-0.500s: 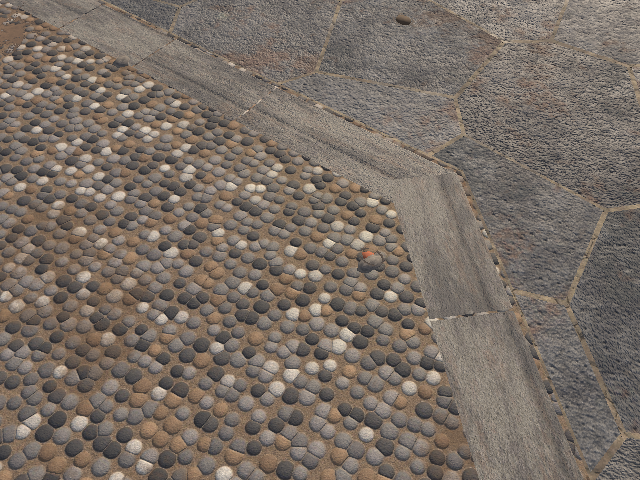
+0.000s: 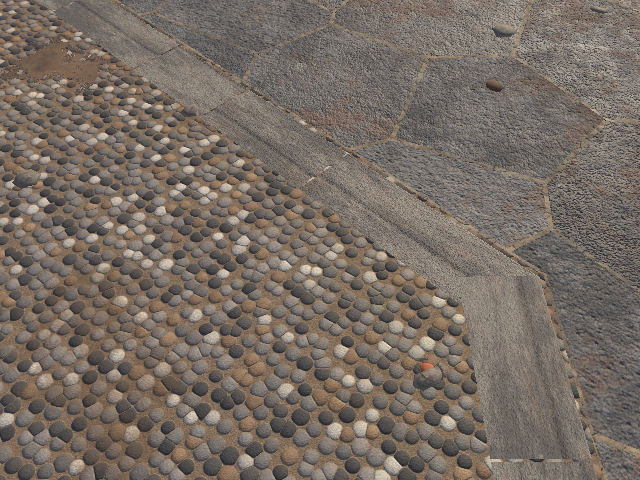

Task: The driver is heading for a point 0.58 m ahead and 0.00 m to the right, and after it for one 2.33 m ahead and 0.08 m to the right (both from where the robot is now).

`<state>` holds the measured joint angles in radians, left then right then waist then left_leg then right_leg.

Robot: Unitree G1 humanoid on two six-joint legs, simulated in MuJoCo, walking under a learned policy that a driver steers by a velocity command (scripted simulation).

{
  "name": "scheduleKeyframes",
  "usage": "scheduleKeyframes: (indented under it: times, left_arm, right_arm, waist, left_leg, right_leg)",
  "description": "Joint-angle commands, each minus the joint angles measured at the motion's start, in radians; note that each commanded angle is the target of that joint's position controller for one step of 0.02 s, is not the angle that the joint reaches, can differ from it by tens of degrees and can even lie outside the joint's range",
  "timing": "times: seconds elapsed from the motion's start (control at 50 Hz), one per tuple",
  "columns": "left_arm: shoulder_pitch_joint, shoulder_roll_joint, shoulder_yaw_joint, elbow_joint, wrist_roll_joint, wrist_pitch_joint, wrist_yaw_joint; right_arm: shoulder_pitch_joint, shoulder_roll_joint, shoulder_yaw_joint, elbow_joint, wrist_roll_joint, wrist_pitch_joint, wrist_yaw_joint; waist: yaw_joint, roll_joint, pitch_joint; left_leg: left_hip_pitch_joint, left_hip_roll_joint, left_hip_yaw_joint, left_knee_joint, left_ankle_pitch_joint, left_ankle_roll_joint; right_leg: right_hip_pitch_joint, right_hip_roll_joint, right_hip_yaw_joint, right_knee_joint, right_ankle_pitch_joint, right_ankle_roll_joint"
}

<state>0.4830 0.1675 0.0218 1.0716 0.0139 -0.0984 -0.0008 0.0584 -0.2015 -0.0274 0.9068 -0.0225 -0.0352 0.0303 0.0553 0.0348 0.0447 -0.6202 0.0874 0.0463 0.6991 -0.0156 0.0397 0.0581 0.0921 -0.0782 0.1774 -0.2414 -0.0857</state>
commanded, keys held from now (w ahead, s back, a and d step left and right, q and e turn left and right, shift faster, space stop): w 0.64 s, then no key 0.36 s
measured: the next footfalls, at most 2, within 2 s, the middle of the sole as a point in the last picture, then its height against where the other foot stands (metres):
left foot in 0.14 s outside the picture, level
right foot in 0.70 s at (388, 449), level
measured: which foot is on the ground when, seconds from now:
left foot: up 0.00-0.12, down 0.14-0.70, up 0.72-1.00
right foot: down 0.00-0.16, up 0.18-0.68, down 0.70-1.00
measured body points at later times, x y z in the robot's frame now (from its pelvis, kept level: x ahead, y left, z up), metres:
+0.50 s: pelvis +0.27 +0.05 +0.00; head +0.28 +0.05 +0.45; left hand +0.40 +0.28 -0.13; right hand +0.20 -0.19 -0.14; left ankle +0.21 +0.10 -0.74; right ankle +0.41 -0.11 -0.68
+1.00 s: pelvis +0.47 -0.01 +0.00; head +0.51 -0.02 +0.45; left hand +0.48 +0.23 -0.14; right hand +0.53 -0.24 -0.16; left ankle +0.52 +0.14 -0.70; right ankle +0.51 -0.06 -0.74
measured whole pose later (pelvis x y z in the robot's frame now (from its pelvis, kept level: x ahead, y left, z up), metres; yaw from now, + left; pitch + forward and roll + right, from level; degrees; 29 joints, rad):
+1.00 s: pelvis +0.47 -0.01 +0.00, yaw +0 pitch -1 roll +0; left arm 0.30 0.16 0.01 1.05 0.02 -0.08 0.01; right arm 0.20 -0.19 -0.04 1.01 -0.02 -0.01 -0.02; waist 0.00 0.03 0.08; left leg -0.46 0.03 -0.02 0.84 -0.30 0.02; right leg -0.20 0.05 -0.11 0.34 -0.13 -0.10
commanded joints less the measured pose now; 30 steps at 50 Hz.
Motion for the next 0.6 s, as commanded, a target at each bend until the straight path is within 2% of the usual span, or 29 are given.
scheduleKeyframes:
  times: [0.02,0.06,0.08,0.1,0.12,0.14,0.16,0.18,0.2,0.22,0.24,0.26,0.28,0.32,0.36,0.42,0.48,0.56,0.6]
  left_arm:
    - [0.073,0.138,0.022,-0.01,0.008,-0.005,0.012]
    - [0.067,0.148,0.026,-0.003,0.014,-0.001,0.02]
    - [0.048,0.154,0.028,-0.004,0.015,0.0,0.022]
    - [0.032,0.163,0.03,-0.004,0.015,0.001,0.023]
    - [0.015,0.167,0.031,-0.004,0.012,0.005,0.021]
    - [0.006,0.154,0.026,-0.017,0.005,0.004,0.019]
    - [0.057,0.078,0.007,-0.055,-0.028,0.003,0.009]
    - [0.093,0.109,0.025,-0.042,-0.025,0.004,0.006]
    - [0.003,0.146,0.037,-0.061,-0.005,0.009,0.007]
    - [-0.073,0.128,0.034,-0.081,0.001,0.005,0.001]
    - [-0.095,0.105,0.033,-0.083,0.003,0.008,-0.002]
    - [-0.092,0.094,0.034,-0.084,0.018,0.02,-0.006]
    - [-0.071,0.072,0.031,-0.074,0.025,0.034,-0.013]
    - [-0.088,0.067,0.033,-0.083,0.027,0.05,-0.021]
    - [-0.17,0.075,0.035,-0.113,0.026,0.06,-0.025]
    - [-0.31,0.085,0.034,-0.161,0.018,0.063,-0.027]
    - [-0.417,0.072,0.024,-0.196,0.009,0.059,-0.029]
    - [-0.523,0.074,0.017,-0.232,0.007,0.053,-0.027]
    - [-0.553,0.082,0.019,-0.25,0.007,0.047,-0.026]
  right_arm:
    - [-0.12,-0.053,-0.005,-0.086,0.002,-0.016,-0.002]
    - [-0.12,-0.064,-0.01,-0.095,0.002,-0.024,-0.004]
    - [-0.086,-0.068,-0.014,-0.088,0.002,-0.03,-0.007]
    - [-0.011,-0.079,-0.022,-0.065,0.001,-0.035,-0.014]
    - [0.133,-0.092,-0.033,-0.015,-0.002,-0.044,-0.022]
    - [0.312,-0.139,-0.053,0.04,-0.019,-0.054,-0.033]
    - [0.45,-0.243,-0.08,0.054,-0.043,-0.057,-0.041]
    - [0.422,-0.248,-0.085,0.056,-0.011,-0.039,-0.028]
    - [0.306,-0.204,-0.074,0.041,0.013,-0.034,-0.023]
    - [0.226,-0.136,-0.057,0.027,0.016,-0.04,-0.019]
    - [0.189,-0.094,-0.045,0.029,0.012,-0.046,-0.019]
    - [0.191,-0.064,-0.035,0.044,0.013,-0.054,-0.023]
    - [0.207,-0.049,-0.028,0.058,0.011,-0.06,-0.026]
    - [0.268,-0.071,-0.031,0.085,0.013,-0.075,-0.029]
    - [0.305,-0.095,-0.034,0.098,0.014,-0.078,-0.03]
    - [0.365,-0.089,-0.027,0.112,0.014,-0.074,-0.031]
    - [0.417,-0.088,-0.022,0.125,0.013,-0.074,-0.033]
    - [0.489,-0.091,-0.02,0.152,0.005,-0.07,-0.042]
    - [0.502,-0.098,-0.022,0.162,-0.002,-0.067,-0.048]
  waist:
    - [-0.001,-0.102,0.077]
    - [-0.015,-0.1,0.076]
    - [-0.038,-0.102,0.06]
    - [-0.07,-0.109,0.02]
    - [-0.131,-0.09,-0.051]
    - [-0.194,-0.06,-0.153]
    - [-0.198,0.109,-0.297]
    - [-0.169,0.17,-0.348]
    - [-0.124,0.059,-0.185]
    - [-0.105,0.005,-0.078]
    - [-0.07,-0.012,-0.02]
    - [-0.042,0.006,0.0]
    - [-0.025,0.012,-0.003]
    - [-0.015,0.014,-0.004]
    - [-0.021,0.013,0.021]
    - [-0.052,0.015,0.051]
    - [-0.08,0.02,0.058]
    - [-0.114,0.03,0.069]
    - [-0.115,0.032,0.077]
  left_leg:
    - [-0.023,-0.029,0.026,-0.073,-0.012,0.02]
    - [0.004,-0.044,0.029,-0.114,-0.081,0.046]
    - [0.07,-0.065,0.039,-0.14,-0.121,0.063]
    - [0.177,-0.098,0.053,-0.163,-0.155,0.081]
    - [0.348,-0.131,0.071,-0.226,-0.13,0.103]
    - [0.609,-0.059,-0.009,-0.233,-0.126,0.142]
    - [0.899,0.231,-0.407,-0.276,-0.247,0.235]
    - [0.938,0.338,-0.736,-0.418,-0.254,0.313]
    - [0.801,0.292,-0.597,-0.436,-0.304,0.281]
    - [0.654,0.252,-0.472,-0.475,-0.267,0.254]
    - [0.549,0.2,-0.377,-0.511,-0.208,0.211]
    - [0.48,0.161,-0.308,-0.53,-0.14,0.182]
    - [0.45,0.135,-0.257,-0.542,-0.093,0.169]
    - [0.446,0.119,-0.209,-0.553,0.011,0.174]
    - [0.455,0.108,-0.175,-0.581,0.016,0.174]
    - [0.5,0.092,-0.145,-0.598,0.066,0.165]
    - [0.543,0.08,-0.112,-0.591,0.137,0.149]
    - [0.663,0.104,-0.1,-0.557,0.224,0.156]
    - [0.727,0.129,-0.103,-0.525,0.285,0.163]
  right_leg:
    - [0.009,-0.303,0.135,-0.022,0.485,-0.113]
    - [0.064,-0.325,0.131,0.027,0.577,-0.111]
    - [0.068,-0.324,0.116,0.078,0.689,-0.1]
    - [0.063,-0.317,0.102,0.166,0.821,-0.087]
    - [0.034,-0.288,0.076,0.329,0.878,-0.07]
    - [-0.121,-0.249,0.051,0.549,0.715,-0.051]
    - [-0.432,-0.13,-0.017,0.916,0.245,-0.008]
    - [-0.619,-0.013,0.067,1.135,-0.278,-0.004]
    - [-0.694,-0.09,0.126,1.163,-0.195,-0.015]
    - [-0.691,-0.126,0.124,1.117,-0.114,-0.015]
    - [-0.649,-0.16,0.12,1.049,-0.066,-0.012]
    - [-0.601,-0.179,0.119,0.995,-0.047,-0.001]
    - [-0.563,-0.183,0.112,0.972,-0.034,0.009]
    - [-0.572,-0.184,0.091,0.94,-0.006,0.024]
    - [-0.641,-0.199,0.075,0.882,0.059,0.041]
    - [-0.724,-0.209,0.054,0.75,0.158,0.061]
    - [-0.712,-0.189,0.028,0.597,0.229,0.066]
    - [-0.715,-0.159,0.005,0.474,0.233,0.046]
    - [-0.718,-0.149,0.005,0.435,0.185,0.026]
